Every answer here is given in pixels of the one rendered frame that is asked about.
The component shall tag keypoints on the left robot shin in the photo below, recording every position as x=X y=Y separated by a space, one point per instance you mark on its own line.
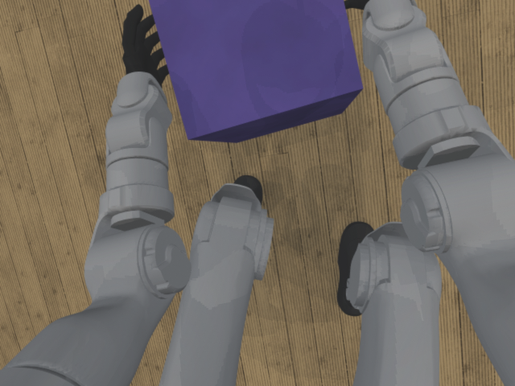
x=205 y=221

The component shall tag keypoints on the robot left hand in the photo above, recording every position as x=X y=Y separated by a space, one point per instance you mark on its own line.
x=137 y=48

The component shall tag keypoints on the carton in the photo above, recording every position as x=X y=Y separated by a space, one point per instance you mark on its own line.
x=241 y=69

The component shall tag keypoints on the robot right foot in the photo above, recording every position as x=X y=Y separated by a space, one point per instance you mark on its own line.
x=353 y=234

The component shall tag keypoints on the robot right upper arm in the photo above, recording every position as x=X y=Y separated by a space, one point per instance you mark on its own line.
x=464 y=211

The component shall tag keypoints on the robot left upper arm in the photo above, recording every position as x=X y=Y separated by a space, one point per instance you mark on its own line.
x=132 y=278

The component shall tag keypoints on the left robot forearm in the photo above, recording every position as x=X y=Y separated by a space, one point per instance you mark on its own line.
x=137 y=192

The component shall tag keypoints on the right robot forearm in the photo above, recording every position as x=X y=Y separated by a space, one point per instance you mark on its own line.
x=431 y=118

